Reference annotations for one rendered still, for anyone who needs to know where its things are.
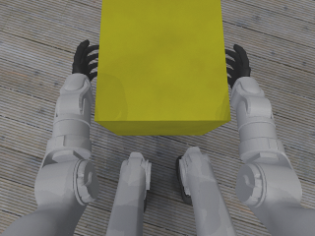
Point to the right robot hand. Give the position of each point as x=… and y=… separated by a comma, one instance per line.
x=240, y=65

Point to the robot left forearm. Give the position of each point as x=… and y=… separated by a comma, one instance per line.
x=71, y=123

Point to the robot left upper arm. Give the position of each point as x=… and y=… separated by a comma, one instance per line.
x=62, y=191

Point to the left robot foot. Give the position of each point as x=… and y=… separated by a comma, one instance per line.
x=145, y=202

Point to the robot right upper arm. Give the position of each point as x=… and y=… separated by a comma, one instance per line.
x=273, y=193

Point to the right robot thigh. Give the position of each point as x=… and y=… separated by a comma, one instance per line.
x=212, y=217

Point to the robot right forearm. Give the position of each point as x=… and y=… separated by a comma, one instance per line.
x=256, y=125

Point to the left robot hand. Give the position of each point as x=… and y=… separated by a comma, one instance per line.
x=81, y=60

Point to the carton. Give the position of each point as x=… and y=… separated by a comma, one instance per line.
x=161, y=68

